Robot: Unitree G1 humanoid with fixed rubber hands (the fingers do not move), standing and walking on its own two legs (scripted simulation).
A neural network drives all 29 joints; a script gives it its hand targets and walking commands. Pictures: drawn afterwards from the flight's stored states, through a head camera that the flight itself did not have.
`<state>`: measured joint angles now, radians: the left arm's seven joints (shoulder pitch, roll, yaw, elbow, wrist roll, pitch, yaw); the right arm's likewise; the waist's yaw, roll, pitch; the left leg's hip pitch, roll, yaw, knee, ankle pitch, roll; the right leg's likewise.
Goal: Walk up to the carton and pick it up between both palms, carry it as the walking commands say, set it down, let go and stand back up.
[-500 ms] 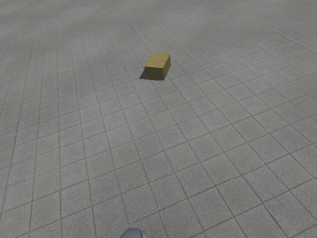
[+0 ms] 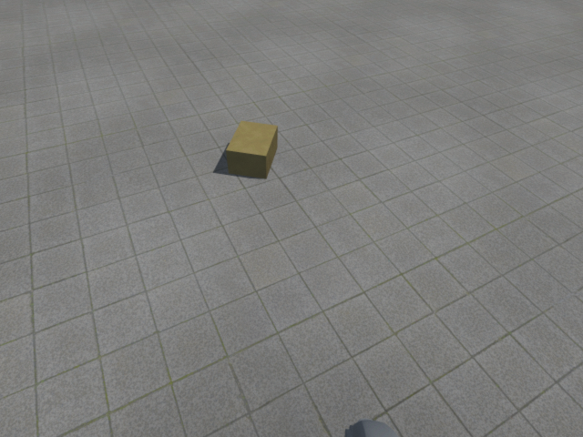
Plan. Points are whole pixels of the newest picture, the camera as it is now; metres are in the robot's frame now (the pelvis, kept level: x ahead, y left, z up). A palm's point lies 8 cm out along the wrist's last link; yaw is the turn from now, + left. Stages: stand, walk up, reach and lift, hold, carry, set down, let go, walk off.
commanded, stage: walk up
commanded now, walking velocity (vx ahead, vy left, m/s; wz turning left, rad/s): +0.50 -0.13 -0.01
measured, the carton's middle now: (253, 149) +1.69 +0.09 -0.71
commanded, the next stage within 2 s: none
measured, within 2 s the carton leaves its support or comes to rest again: neither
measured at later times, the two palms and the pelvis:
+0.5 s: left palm (180, 371) +0.28 +0.18 -0.12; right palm (472, 367) +0.27 -0.33 -0.16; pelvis +0.25 -0.08 -0.01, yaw +0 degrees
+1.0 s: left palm (158, 280) +0.48 +0.26 -0.15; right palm (379, 230) +0.58 -0.23 -0.14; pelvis +0.50 +0.01 -0.02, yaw -2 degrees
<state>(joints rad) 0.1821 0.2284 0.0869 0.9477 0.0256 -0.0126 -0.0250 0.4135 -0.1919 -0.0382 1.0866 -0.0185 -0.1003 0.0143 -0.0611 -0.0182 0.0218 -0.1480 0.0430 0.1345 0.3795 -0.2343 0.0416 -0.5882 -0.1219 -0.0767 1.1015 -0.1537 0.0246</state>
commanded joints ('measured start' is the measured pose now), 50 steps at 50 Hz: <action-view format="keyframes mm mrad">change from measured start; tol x32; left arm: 1 30 10 -6 -25 -3 23 -25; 12 -238 -8 -28 -116 -4 -25 -32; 17 434 296 57 88 42 -65 26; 50 247 -30 -13 67 -6 -44 20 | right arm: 1 75 -96 -14 -32 9 -11 -15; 39 -452 -49 -15 -219 -20 66 61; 45 218 -347 -100 -9 -16 22 -14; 50 -144 -132 -16 -89 -21 2 7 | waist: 1 44 184 85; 14 67 231 -2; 17 214 -309 -376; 32 96 -161 154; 42 84 -153 17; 45 -93 383 -286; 50 55 74 -8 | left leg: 1 37 244 -176 -213 271 -6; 12 173 243 -58 -153 448 50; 15 8 154 7 278 582 9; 17 -431 10 -72 844 -374 -36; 18 -464 53 -158 914 -302 -28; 39 -404 68 10 196 99 -76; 43 175 38 -9 49 89 -31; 45 563 462 -570 -73 179 112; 50 11 318 -318 -167 127 40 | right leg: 1 -115 -21 14 -50 99 18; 11 -45 34 -81 -511 36 -5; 15 606 88 -95 -605 15 -65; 17 1048 -395 543 -732 122 -208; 22 382 -270 281 -868 119 -120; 39 609 -240 49 -886 229 -122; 42 509 -176 -46 -686 307 -83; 45 -80 67 -8 107 -484 -18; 50 45 -49 75 122 -132 -35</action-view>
